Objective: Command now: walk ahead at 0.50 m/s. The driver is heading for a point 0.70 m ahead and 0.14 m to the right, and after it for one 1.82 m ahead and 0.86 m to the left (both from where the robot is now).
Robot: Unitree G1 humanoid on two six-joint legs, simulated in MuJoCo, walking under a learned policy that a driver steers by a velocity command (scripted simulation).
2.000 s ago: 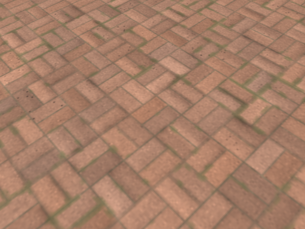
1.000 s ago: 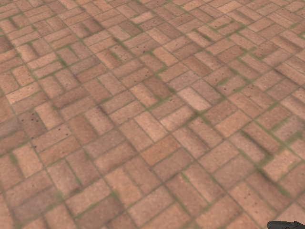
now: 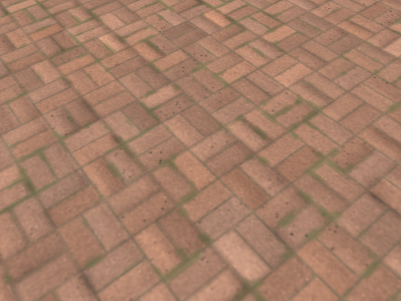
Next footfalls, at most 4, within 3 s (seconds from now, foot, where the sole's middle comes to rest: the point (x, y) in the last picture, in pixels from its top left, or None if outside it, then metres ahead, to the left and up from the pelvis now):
0.20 left None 0.30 0.15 -0.79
0.76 right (266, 282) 0.56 -0.12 -0.79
1.22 left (236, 209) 0.84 -0.02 -0.79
1.64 right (297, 227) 0.77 -0.24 -0.79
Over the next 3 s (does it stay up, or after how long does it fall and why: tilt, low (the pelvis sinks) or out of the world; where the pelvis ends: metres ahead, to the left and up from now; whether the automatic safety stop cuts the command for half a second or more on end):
stays up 0.69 -0.08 -0.02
